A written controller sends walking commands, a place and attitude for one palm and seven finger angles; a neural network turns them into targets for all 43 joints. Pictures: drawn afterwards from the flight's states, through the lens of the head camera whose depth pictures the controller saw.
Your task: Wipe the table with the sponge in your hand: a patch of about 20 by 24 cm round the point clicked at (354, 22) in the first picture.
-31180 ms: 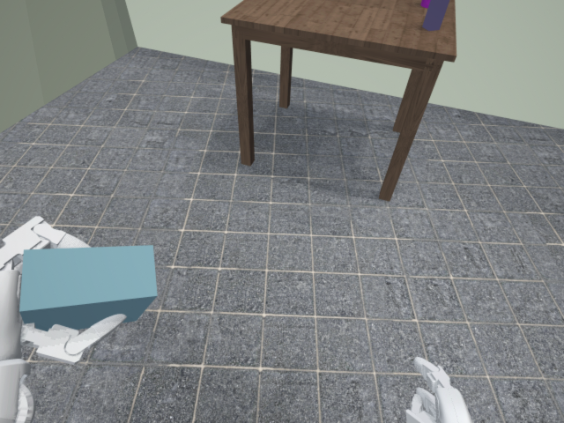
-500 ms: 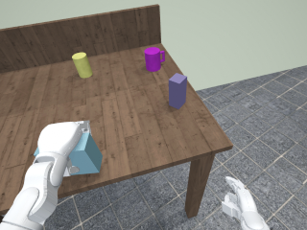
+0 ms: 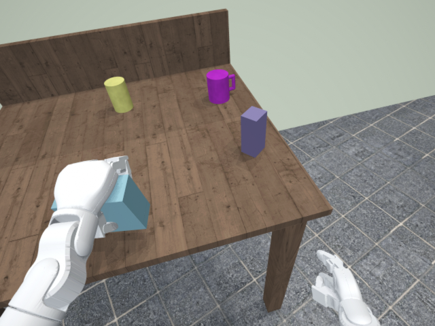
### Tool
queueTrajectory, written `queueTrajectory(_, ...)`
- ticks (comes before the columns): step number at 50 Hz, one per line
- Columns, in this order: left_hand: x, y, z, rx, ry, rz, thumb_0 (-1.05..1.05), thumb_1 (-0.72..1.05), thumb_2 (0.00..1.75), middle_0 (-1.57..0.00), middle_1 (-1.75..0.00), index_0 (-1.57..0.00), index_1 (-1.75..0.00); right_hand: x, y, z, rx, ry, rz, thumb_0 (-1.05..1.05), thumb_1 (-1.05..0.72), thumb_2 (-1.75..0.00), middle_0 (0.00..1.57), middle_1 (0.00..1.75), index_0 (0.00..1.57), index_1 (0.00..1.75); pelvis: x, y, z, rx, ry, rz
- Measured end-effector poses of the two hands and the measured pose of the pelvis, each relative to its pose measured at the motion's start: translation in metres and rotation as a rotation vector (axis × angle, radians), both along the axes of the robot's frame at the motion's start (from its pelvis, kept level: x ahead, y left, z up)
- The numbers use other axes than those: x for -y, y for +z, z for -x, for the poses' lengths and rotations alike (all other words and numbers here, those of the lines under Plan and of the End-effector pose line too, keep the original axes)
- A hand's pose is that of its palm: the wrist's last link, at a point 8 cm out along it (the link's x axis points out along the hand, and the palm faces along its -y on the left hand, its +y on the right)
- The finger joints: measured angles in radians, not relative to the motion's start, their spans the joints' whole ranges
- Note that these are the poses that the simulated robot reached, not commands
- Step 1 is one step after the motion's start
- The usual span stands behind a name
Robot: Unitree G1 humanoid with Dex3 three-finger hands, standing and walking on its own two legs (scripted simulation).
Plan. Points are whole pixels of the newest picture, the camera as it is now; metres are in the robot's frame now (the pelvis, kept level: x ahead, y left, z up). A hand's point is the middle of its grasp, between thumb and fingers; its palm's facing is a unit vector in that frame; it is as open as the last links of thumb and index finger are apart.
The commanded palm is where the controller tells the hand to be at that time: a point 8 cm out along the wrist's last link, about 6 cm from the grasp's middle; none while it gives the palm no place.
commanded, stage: move the sponge above the wiping area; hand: left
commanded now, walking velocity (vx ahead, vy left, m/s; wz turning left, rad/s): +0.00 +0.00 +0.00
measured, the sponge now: (110, 210) +0.26 +0.27 +0.08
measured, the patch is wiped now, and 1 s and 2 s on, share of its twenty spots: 0.00 0.00 0.00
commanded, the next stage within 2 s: lower the sponge onto the table in 1.44 s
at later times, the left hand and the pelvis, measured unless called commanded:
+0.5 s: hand (79, 189) +0.26 +0.30 +0.15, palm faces +0.20 -0.01 -0.98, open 9.7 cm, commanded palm +0.22 +0.29 +0.20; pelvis +0.00 -0.01 +0.00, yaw +1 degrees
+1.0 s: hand (60, 185) +0.25 +0.32 +0.16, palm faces +0.23 -0.02 -0.97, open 9.7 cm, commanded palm +0.21 +0.29 +0.20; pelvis +0.00 +0.00 +0.00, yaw +0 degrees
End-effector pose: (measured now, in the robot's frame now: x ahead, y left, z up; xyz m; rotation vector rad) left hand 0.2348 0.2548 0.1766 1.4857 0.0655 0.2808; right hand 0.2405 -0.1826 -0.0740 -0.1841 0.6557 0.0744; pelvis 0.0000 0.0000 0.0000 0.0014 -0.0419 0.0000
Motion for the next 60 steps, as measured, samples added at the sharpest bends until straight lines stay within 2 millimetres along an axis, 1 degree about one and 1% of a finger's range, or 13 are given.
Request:
queueTrajectory(4,-0.034,0.030,-0.007,0.095,0.183,0.009,0.00,-0.48,1.04,-0.78,-1.37,-0.79,-1.36,0.000,-0.002,0.001,-0.025,-0.009,-0.037,0.01,-0.91,-0.90,0.20,0.30,0.20,0.30,0.003,0.001,-0.001,0.002,-0.007,-0.003)
queueTrajectory(7,-0.055,0.032,-0.003,0.058,0.313,0.034,0.00,-0.47,1.04,-0.78,-1.37,-0.78,-1.37,0.005,-0.002,0.000,-0.029,-0.019,-0.051,0.01,-0.91,-0.90,0.20,0.30,0.20,0.30,0.004,0.001,-0.002,-0.007,-0.002,-0.004)
queueTrajectory(11,-0.056,-0.003,0.009,-0.117,0.358,0.094,0.00,-0.47,1.03,-0.77,-1.38,-0.78,-1.38,0.015,-0.002,-0.004,-0.017,-0.022,-0.037,0.01,-0.91,-0.90,0.20,0.30,0.20,0.30,0.003,0.000,-0.001,-0.017,0.015,-0.001)
queueTrajectory(16,-0.022,-0.046,0.018,-0.285,0.179,0.089,-0.01,-0.47,1.03,-0.78,-1.38,-0.78,-1.38,0.022,0.000,-0.008,-0.001,-0.009,0.043,0.01,-0.91,-0.90,0.20,0.30,0.20,0.30,0.004,-0.002,-0.001,-0.013,0.027,-0.001)
queueTrajectory(21,-0.009,-0.016,0.017,-0.100,0.030,-0.011,-0.01,-0.48,1.03,-0.79,-1.37,-0.79,-1.37,0.019,0.003,-0.005,0.019,-0.010,0.064,0.01,-0.91,-0.90,0.20,0.30,0.20,0.30,0.007,-0.002,-0.002,-0.001,0.014,0.002)
queueTrajectory(26,-0.041,0.025,0.004,0.063,0.199,-0.017,-0.01,-0.48,1.03,-0.79,-1.37,-0.79,-1.37,0.013,-0.002,-0.001,-0.010,-0.018,0.001,0.01,-0.91,-0.90,0.20,0.30,0.20,0.30,0.008,0.000,0.000,0.004,0.015,0.001)
queueTrajectory(29,-0.058,0.030,-0.001,0.040,0.311,0.021,-0.01,-0.48,1.03,-0.78,-1.38,-0.79,-1.37,0.011,-0.004,0.002,-0.019,-0.027,-0.033,0.01,-0.91,-0.90,0.20,0.30,0.20,0.30,0.007,0.000,0.001,-0.005,0.013,-0.002)
queueTrajectory(33,-0.051,0.003,0.002,-0.116,0.317,0.064,-0.01,-0.47,1.03,-0.78,-1.38,-0.78,-1.38,0.013,-0.005,0.003,-0.013,-0.031,-0.047,0.01,-0.91,-0.90,0.20,0.30,0.20,0.30,0.005,0.000,0.002,-0.015,0.017,-0.001)
queueTrajectory(39,-0.013,-0.038,0.011,-0.260,0.093,0.070,-0.01,-0.47,1.03,-0.78,-1.38,-0.79,-1.38,0.019,-0.004,0.006,-0.008,-0.019,0.028,0.01,-0.91,-0.90,0.20,0.30,0.20,0.30,0.004,-0.002,0.002,-0.008,0.015,-0.003)
queueTrajectory(43,-0.009,-0.017,0.015,-0.106,0.016,0.005,-0.01,-0.48,1.03,-0.79,-1.37,-0.79,-1.37,0.020,-0.001,0.008,-0.006,-0.020,0.053,0.01,-0.91,-0.90,0.20,0.30,0.20,0.30,0.005,-0.002,0.001,0.002,0.002,0.001)
queueTrajectory(51,-0.063,0.031,0.013,0.063,0.307,0.024,0.00,-0.47,1.03,-0.79,-1.38,-0.79,-1.38,0.014,-0.004,0.007,-0.022,-0.038,-0.018,0.01,-0.91,-0.90,0.20,0.30,0.20,0.30,0.003,0.000,0.004,0.001,0.008,0.002)
queueTrajectory(55,-0.059,0.006,0.018,-0.078,0.328,0.084,-0.01,-0.47,1.03,-0.78,-1.38,-0.78,-1.38,0.011,-0.002,0.003,0.002,-0.033,-0.034,0.01,-0.91,-0.90,0.20,0.30,0.20,0.30,-0.001,-0.001,0.006,-0.006,0.021,0.003)
queueTrajectory(60,-0.015,-0.036,0.023,-0.240,0.123,0.097,-0.01,-0.47,1.03,-0.78,-1.38,-0.79,-1.38,0.005,0.003,-0.002,0.030,-0.003,0.002,0.01,-0.91,-0.90,0.20,0.30,0.20,0.30,-0.004,-0.002,0.008,-0.001,0.024,0.002)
